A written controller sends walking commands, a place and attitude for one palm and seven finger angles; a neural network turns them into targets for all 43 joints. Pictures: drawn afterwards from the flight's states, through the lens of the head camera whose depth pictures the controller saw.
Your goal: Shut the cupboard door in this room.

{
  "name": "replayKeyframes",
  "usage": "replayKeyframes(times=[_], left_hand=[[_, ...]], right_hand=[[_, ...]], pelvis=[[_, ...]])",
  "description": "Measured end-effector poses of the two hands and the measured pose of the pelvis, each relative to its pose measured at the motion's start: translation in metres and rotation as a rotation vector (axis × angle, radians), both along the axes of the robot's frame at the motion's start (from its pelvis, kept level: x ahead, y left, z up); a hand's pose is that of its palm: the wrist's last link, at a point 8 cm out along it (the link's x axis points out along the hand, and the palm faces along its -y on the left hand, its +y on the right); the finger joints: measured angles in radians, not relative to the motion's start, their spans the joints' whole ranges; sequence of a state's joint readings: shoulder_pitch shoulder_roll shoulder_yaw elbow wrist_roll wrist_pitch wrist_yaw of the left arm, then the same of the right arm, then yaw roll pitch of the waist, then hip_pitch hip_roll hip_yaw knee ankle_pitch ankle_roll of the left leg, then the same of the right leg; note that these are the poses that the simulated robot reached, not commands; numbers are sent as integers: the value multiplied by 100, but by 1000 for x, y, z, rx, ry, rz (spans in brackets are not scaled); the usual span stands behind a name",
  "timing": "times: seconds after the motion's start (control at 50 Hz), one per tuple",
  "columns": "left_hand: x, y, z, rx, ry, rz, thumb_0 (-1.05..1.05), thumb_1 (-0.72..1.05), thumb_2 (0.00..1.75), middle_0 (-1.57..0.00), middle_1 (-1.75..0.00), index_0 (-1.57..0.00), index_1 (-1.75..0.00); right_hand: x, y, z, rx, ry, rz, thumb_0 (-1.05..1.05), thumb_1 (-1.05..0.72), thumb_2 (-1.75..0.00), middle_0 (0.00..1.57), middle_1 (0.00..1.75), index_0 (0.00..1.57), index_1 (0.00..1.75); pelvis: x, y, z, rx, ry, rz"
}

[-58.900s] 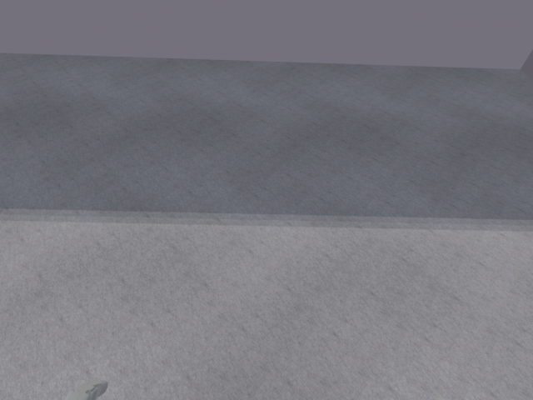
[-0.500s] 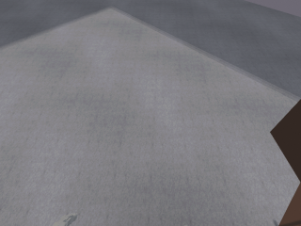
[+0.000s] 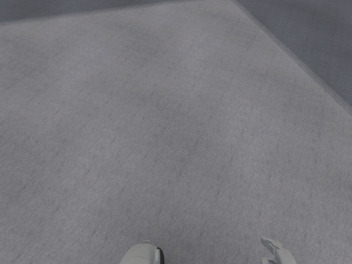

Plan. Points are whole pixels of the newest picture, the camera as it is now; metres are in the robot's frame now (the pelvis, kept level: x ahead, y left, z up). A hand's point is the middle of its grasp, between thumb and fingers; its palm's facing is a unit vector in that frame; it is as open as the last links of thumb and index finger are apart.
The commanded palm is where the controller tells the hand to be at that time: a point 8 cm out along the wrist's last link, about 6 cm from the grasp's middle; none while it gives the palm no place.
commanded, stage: walk to a spot facing it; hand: left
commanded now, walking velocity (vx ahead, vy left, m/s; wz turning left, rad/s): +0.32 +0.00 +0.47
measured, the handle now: out of the picture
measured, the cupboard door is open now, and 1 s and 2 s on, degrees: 52 52 52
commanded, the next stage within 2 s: turn to face it in 0.20 s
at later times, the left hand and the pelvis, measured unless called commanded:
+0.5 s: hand (127, 184) +0.32 +0.16 -0.13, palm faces +0.05 -0.98 -0.20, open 7.4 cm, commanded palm none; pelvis +0.21 -0.02 +0.02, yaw +4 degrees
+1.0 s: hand (116, 180) +0.34 +0.20 -0.15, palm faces -0.07 -0.98 -0.19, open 7.4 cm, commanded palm none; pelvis +0.26 +0.01 +0.02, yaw -10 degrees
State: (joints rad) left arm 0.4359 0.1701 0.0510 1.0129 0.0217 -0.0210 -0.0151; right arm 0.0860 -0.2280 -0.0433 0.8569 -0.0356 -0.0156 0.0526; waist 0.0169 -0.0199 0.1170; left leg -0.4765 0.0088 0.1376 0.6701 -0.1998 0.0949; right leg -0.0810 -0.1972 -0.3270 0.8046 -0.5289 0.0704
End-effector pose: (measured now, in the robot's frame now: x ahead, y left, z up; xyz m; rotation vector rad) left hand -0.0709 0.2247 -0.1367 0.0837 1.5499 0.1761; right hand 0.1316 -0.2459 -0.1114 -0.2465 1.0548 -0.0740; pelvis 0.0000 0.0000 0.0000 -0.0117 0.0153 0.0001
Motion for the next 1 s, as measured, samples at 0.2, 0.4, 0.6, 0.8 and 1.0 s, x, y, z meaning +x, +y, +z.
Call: replayKeyframes(times=[0.2, 0.4, 0.6, 0.8, 1.0], left_hand=[[186, 45, 29, 79, -336, -18, 1, 91, 90, -20, -30, -19, -30], [337, 19, 51, 76, -507, -56, 0, 91, 90, -19, -30, -19, -30], [374, -39, 28, 34, -366, -99, 0, 91, 90, -20, -30, -19, -30], [366, -11, 32, 73, -239, -95, -1, 93, 90, -20, -30, -20, -30], [406, 28, 15, 20, -252, -175, 0, 91, 90, -20, -30, -20, -30]], right_hand=[[33, 21, 16, -18, 92, 5, 0, -91, -90, 20, 30, 20, 30], [35, 18, 8, 27, 290, -72, 1, -91, -90, 21, 30, 20, 30], [88, -12, -17, 50, 356, -169, 1, -91, -90, 20, 30, 20, 30], [183, -22, 7, 17, 162, -163, 0, -91, -90, 20, 30, 20, 30], [212, 6, 30, -41, -7, -216, 0, -91, -90, 20, 30, 20, 30]], pelvis=[[71, 12, 26, -2, -11, 72], [158, -6, 33, 16, -5, 116], [228, -33, 20, 17, -26, 30], [251, -28, 30, 9, 11, -50], [264, 11, 24, -11, -8, -178]])
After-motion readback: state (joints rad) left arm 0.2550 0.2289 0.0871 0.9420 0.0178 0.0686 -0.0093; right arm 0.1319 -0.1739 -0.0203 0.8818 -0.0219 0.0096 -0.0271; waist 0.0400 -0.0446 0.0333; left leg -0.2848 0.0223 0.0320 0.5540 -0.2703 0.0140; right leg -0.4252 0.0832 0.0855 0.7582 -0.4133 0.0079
